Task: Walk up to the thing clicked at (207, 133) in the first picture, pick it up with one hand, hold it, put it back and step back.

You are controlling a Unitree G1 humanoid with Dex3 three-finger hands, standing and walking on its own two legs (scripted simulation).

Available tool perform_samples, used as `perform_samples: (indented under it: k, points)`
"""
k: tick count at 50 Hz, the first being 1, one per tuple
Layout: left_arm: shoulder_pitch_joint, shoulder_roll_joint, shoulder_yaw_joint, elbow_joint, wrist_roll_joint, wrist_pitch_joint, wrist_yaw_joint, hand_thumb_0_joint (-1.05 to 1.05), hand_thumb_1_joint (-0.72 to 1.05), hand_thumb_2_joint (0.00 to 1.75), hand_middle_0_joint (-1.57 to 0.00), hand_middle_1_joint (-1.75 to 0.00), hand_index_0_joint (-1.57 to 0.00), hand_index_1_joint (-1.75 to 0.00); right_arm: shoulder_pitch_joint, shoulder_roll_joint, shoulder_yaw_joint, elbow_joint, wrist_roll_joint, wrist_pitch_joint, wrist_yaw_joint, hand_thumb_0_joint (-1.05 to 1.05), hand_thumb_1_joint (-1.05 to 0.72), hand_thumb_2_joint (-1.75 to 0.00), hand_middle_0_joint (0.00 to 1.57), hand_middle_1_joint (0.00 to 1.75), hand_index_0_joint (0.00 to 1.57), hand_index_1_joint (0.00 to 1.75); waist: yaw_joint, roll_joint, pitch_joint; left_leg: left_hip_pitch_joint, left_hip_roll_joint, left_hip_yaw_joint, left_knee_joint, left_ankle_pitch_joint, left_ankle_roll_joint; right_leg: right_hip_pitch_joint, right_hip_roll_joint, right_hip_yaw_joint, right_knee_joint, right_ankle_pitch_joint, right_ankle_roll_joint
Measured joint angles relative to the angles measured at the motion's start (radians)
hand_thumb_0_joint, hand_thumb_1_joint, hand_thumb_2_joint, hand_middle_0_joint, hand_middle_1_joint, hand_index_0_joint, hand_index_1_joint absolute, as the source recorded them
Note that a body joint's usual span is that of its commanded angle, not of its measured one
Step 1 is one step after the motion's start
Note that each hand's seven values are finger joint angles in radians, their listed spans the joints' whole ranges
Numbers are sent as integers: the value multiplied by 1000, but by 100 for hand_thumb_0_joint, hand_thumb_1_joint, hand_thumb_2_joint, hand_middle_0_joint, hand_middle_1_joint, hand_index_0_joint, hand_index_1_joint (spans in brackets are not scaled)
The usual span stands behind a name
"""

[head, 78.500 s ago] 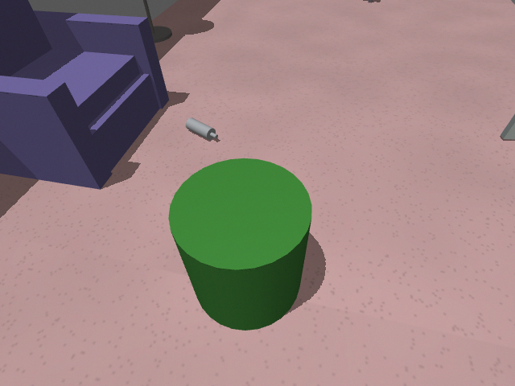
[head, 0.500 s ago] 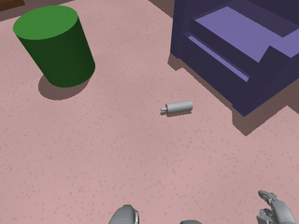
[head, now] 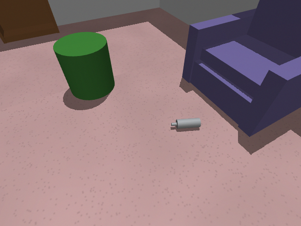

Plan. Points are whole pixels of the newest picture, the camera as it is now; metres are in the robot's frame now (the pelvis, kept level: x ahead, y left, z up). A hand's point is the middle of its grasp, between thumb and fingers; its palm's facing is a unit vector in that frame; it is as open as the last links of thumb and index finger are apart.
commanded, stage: step back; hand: right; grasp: from above
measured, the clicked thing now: (185, 123) +1.02 -0.31 -0.73
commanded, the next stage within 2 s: stand in 0.78 s
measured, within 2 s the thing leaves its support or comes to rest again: neither
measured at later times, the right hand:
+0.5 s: hand out of the picture +0.10 -0.26 -0.14, palm faces +0.08 +0.92 -0.39, open 7.4 cm
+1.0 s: hand out of the picture +0.11 -0.26 -0.15, palm faces +0.12 +0.94 -0.32, open 7.4 cm
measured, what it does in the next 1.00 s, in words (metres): steps on the spot: right foot, then left foot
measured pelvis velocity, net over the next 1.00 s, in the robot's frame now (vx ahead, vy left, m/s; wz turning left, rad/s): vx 0.06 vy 0.00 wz -0.12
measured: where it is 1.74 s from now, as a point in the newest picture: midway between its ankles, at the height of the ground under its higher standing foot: outside the picture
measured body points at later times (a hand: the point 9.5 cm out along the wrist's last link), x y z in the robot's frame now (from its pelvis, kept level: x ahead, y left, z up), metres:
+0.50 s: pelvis +0.02 +0.02 -0.01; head +0.04 +0.02 +0.44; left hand +0.08 +0.34 -0.13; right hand +0.10 -0.31 -0.11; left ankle +0.06 +0.14 -0.73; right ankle +0.00 -0.13 -0.73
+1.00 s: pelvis +0.06 +0.00 +0.01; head +0.07 -0.01 +0.46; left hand +0.20 +0.27 -0.11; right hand +0.11 -0.31 -0.13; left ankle +0.06 +0.14 -0.73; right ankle +0.02 -0.12 -0.73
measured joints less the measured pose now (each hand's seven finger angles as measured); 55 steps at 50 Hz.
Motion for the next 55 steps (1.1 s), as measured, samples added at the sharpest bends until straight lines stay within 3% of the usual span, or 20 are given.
perform_samples:
  k: [3, 6, 8, 10, 12, 15, 20, 23, 25, 27, 29, 33, 36, 38, 41, 55]
  points:
    - [43, 11, 1, 26, -2, -12, -1, 1, 90, 90, -20, -30, -20, -30, -9, 12, 0, 2, 1, -11, -1, 1, -91, -90, 21, 30, 21, 30, 18, -22, -12, 2, 11, 28, -25, 19, -28, 34, 5, 22, -19, 7, 1]
    - [78, 5, -3, 56, 1, -21, -3, 1, 90, 90, -20, -30, -20, -30, -33, 4, -2, -21, 2, -19, 8, 1, -90, -90, 21, 30, 21, 30, 26, -24, -7, -10, 23, 57, -7, 8, -40, 103, -6, -15, -150, 10, 6]
    - [82, -21, -2, 79, 6, -33, 0, 1, 91, 90, -20, -30, -20, -30, -58, -15, -6, -32, 7, -14, 7, 1, -90, -90, 21, 30, 21, 30, 24, 19, 19, -20, 56, 52, 37, -16, -49, 144, 22, -35, -236, 143, -4]
    - [82, -48, -3, 83, 13, -48, -1, 1, 91, 90, -20, -30, -20, -30, -67, -30, -9, -34, 16, -7, 2, 1, -91, -90, 21, 30, 21, 30, 18, 59, 30, -53, 71, 28, 112, -46, -25, 162, 42, -60, -258, 156, -14]
    - [92, -58, -3, 75, 15, -61, -8, 1, 90, 90, -20, -30, -21, -30, -78, -34, -7, -21, 20, 3, 2, 1, -91, -90, 20, 30, 21, 30, 39, 52, 21, -103, 40, 34, 223, -130, -6, 157, 28, -47, -256, 146, -30]
    - [105, -63, -4, 64, 21, -70, -8, 1, 90, 90, -20, -30, -21, -30, -94, -46, -11, -23, 23, 3, 8, 1, -91, -90, 20, 30, 21, 30, 55, 50, 20, -161, 25, 43, 300, -148, 10, 169, 11, -35, -285, 155, -32]
    - [102, -40, -1, 55, 19, -70, -1, 1, 90, 90, -21, -30, -21, -30, -120, -55, -18, -27, 27, -14, 13, 1, -91, -90, 20, 30, 20, 30, 72, 44, 35, -162, 39, 55, 135, -61, -1, 174, -8, -22, -280, 147, 2]
    - [87, -17, -5, 58, 2, -46, 9, 1, 90, 90, -21, -30, -21, -30, -142, -42, -19, -17, 24, -32, -1, 1, -91, -90, 20, 30, 20, 30, 71, 13, 46, -114, 16, 79, 2, 121, -17, 144, -32, 1, -183, 89, 19]
    - [75, -8, -7, 67, -6, -28, 21, 1, 90, 90, -20, -30, -21, -30, -149, -19, -11, -13, 18, -38, -6, 1, -91, -90, 20, 30, 20, 30, 68, -16, 39, -112, 3, 102, 16, 103, -19, 109, -25, 45, -100, 16, 3]
    - [67, -8, -9, 76, -6, -22, 25, 1, 90, 90, -20, -30, -21, -30, -151, -3, -1, -8, 14, -33, -3, 1, -91, -90, 20, 30, 21, 30, 52, -12, 23, -111, 14, 100, 25, 82, -13, 83, -4, 31, -24, -66, -1]
    - [60, -4, -12, 82, -7, -26, 22, 1, 90, 90, -20, -30, -20, -30, -153, 12, 8, -5, 14, -30, -2, 1, -91, -90, 20, 30, 21, 30, 46, -12, 13, -102, 26, 104, 19, 74, -14, 74, 4, 15, 2, -82, -6]
    - [42, -1, -17, 96, -4, -34, 18, 1, 91, 90, -20, -30, -20, -30, -165, 28, 19, -1, 18, -43, -2, 1, -91, -90, 21, 30, 21, 30, 36, -17, 10, -92, 39, 120, 18, 59, -25, 94, -10, -7, -68, -47, -8]
    - [18, -18, -17, 109, 2, -47, 19, 1, 91, 90, -20, -30, -20, -30, -180, 18, 19, 6, 29, -37, -6, 1, -90, -90, 21, 30, 21, 30, 35, 10, 31, -94, 63, 120, 56, 31, -39, 148, -5, -36, -216, 119, -1]
    - [1, -39, -18, 116, 7, -52, 19, 1, 91, 90, -20, -30, -20, -30, -185, 8, 17, 15, 41, -27, -12, 1, -91, -90, 21, 30, 21, 30, 27, 42, 38, -97, 79, 101, 70, 31, -42, 167, 11, -54, -236, 119, -2]
    - [-23, -55, -29, 129, 1, -49, 11, 1, 91, 90, -20, -30, -20, -30, -187, -1, 23, 40, 54, -22, -16, 1, -91, -90, 20, 30, 21, 30, 25, 40, 32, -60, 57, 92, 0, 44, -56, 173, -5, -51, -236, 100, -3]
    - [-130, -62, -49, 150, -17, -57, 13, 1, 90, 90, -20, -30, -21, -30, -197, 9, 56, 123, 44, -30, -11, 1, -91, -90, 20, 30, 21, 30, 26, 28, 23, 61, 50, 91, -190, 141, -61, 287, -9, -58, -406, 178, -6]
